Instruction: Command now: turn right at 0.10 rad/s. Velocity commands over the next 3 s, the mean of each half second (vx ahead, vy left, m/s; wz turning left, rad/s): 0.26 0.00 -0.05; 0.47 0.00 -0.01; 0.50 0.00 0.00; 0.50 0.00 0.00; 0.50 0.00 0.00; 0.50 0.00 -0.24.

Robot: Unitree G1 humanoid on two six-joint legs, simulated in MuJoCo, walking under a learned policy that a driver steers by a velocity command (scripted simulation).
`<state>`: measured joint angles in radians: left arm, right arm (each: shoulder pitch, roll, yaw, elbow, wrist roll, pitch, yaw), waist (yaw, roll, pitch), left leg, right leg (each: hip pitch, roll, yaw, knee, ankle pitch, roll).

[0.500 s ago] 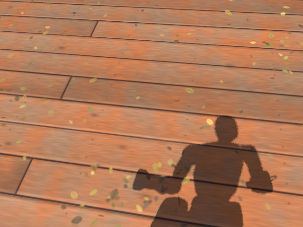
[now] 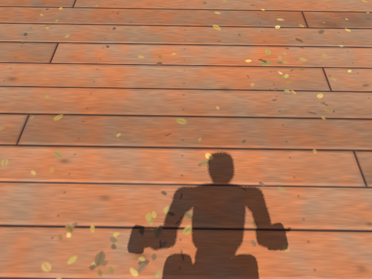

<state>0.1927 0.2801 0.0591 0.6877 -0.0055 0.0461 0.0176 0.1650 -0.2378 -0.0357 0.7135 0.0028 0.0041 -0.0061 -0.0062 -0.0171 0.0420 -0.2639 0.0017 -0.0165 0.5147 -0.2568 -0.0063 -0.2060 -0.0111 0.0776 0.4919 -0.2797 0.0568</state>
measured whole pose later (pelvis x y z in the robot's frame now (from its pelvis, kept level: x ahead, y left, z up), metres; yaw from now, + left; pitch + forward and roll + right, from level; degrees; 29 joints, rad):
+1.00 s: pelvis +0.37 -0.03 +0.01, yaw +1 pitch +0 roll -2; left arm 0.27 0.27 0.05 0.79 0.00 -0.09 -0.03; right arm 0.25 -0.31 -0.04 0.75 0.02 -0.07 0.00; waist 0.02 0.05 0.04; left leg -0.56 0.11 -0.05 1.12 -0.28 0.01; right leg -0.22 0.08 -0.05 0.35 -0.14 -0.08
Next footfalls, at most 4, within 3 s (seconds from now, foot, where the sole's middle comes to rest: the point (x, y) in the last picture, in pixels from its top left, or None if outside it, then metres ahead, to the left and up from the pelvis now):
0.32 left None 0.08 0.11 -0.77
0.80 right None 0.44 -0.11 -0.77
1.32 left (157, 212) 0.74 0.13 -0.77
1.86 right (212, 151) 1.04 -0.10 -0.77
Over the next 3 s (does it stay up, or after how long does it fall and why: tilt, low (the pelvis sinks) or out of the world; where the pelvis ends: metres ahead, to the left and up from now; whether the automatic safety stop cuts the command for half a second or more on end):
stays up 1.49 -0.02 -0.01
